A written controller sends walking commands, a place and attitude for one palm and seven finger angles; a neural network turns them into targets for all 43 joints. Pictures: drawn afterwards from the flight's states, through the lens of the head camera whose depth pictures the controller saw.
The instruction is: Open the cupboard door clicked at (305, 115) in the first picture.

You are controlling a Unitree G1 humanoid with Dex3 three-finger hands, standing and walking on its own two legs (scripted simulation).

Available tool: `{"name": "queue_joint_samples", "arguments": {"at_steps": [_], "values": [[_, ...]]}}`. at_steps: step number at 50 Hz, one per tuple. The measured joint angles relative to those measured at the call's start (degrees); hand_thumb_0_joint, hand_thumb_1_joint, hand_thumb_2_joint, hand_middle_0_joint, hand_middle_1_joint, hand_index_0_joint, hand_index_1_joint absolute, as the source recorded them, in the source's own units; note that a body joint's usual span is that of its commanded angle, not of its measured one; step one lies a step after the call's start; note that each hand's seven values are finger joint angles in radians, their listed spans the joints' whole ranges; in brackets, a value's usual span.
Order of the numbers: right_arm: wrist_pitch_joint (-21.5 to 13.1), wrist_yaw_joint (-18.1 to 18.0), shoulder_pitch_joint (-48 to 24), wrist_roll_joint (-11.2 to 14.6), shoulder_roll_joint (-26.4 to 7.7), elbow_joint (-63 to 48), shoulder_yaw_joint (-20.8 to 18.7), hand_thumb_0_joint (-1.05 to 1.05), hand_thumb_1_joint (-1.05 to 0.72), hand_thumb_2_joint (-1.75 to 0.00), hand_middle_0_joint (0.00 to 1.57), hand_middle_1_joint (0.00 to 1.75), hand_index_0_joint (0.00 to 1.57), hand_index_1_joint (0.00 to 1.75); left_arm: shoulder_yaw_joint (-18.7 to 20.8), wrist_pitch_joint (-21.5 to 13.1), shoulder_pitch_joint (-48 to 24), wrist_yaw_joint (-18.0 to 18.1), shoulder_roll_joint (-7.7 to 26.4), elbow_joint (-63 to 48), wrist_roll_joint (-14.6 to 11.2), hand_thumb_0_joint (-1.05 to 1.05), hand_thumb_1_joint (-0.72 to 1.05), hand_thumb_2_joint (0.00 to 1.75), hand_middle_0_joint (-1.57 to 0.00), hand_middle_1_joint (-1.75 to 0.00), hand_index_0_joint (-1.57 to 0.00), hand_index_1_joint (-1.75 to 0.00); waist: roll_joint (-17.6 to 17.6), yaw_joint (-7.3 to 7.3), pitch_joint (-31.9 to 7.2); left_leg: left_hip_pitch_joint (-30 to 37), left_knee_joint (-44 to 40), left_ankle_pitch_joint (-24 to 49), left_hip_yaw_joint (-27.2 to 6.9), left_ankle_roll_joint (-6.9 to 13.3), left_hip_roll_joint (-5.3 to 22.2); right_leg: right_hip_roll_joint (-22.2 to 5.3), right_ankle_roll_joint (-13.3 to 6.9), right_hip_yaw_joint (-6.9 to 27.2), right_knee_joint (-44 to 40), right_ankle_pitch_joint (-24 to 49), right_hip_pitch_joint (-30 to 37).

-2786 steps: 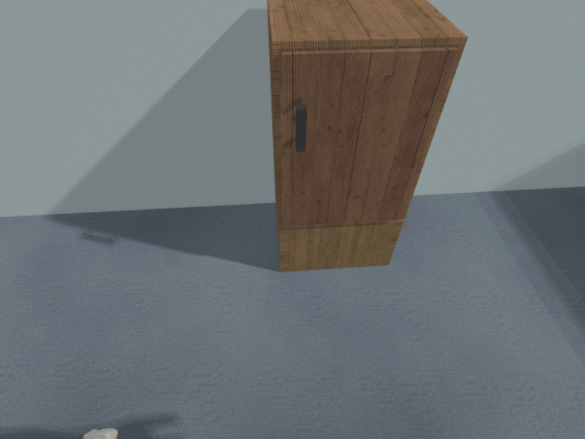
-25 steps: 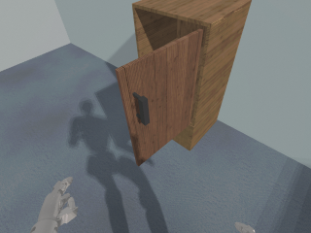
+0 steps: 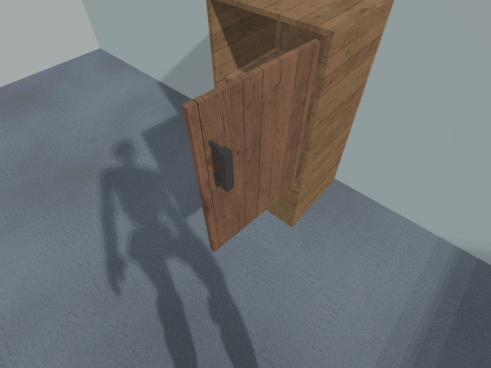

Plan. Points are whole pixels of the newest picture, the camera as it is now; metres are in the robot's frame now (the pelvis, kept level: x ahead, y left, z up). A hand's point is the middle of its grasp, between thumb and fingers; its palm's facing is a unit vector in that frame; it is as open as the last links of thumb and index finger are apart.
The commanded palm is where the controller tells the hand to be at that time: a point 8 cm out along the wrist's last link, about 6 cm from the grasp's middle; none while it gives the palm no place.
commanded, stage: let the arm hang, fingers relaxed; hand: left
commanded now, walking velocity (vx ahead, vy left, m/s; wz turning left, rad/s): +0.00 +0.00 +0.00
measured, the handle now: (220, 165) +0.55 +0.10 -0.04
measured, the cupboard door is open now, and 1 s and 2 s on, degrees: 85 85 85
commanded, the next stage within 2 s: look to check the result in 0.44 s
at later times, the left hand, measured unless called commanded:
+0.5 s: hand out of the picture -0.01 +0.16 -0.18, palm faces +0.03 -0.99 -0.17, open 7.4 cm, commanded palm none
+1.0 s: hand out of the picture +0.01 +0.17 -0.18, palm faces +0.02 -0.98 -0.17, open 7.4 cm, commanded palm none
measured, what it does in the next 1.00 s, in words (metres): stands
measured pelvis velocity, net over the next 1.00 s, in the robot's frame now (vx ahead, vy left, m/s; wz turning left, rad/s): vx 0.01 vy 0.01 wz -0.01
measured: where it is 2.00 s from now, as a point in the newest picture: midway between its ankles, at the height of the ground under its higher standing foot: outside the picture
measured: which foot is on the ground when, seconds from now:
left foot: down 0.00-1.00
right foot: down 0.00-1.00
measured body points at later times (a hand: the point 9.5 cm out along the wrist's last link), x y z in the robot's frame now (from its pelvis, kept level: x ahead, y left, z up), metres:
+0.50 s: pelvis +0.00 +0.01 +0.00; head +0.01 +0.00 +0.45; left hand -0.01 +0.22 -0.16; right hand -0.02 -0.19 -0.17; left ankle +0.02 +0.11 -0.74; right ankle +0.02 -0.10 -0.74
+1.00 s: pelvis +0.01 +0.01 +0.00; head +0.02 +0.00 +0.45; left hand +0.01 +0.22 -0.16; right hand +0.00 -0.20 -0.17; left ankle +0.02 +0.11 -0.74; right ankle +0.02 -0.10 -0.74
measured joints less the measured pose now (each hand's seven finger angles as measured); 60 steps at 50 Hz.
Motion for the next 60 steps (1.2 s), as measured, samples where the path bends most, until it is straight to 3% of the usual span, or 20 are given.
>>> {"name": "queue_joint_samples", "arguments": {"at_steps": [9,15,60], "values": [[-0.57,-0.17,1.02,-0.05,2.38,0.65,0.03,0.0,-0.9,-0.9,0.2,0.3,0.2,0.3,0.04,-0.56,-1.51,0.27,-2.5,-0.56,0.06,0.0,0.91,0.9,-0.2,-0.3,-0.2,-0.3,-0.25,-0.48,-0.94,0.09,0.14,-0.15,0.61,0.36,-0.46,-0.51,0.33,0.61,1.3,-0.56,-0.6],[-0.89,-0.27,0.88,-0.03,3.14,0.33,-0.17,0.0,-0.9,-0.9,0.2,0.3,0.2,0.3,0.3,-0.65,-1.35,0.58,-2.41,-0.57,0.19,0.01,0.92,0.9,-0.2,-0.3,-0.2,-0.3,-0.66,-0.62,-1.3,0.07,0.5,-0.48,0.83,0.39,-0.41,-0.48,0.38,0.84,1.67,-0.8,-0.71],[-1.41,-0.33,-1.72,0.11,0.97,0.48,-0.24,0.0,-0.9,-0.9,0.2,0.3,0.2,0.3,0.04,-1.43,-1.72,0.43,-1.84,-0.53,0.1,0.0,0.91,0.9,-0.2,-0.3,-0.2,-0.3,-0.64,-0.41,-0.58,1.87,-1.36,-0.82,0.98,0.37,-0.48,-0.41,0.6,1.06,-0.06,-1.15,0.96]]}}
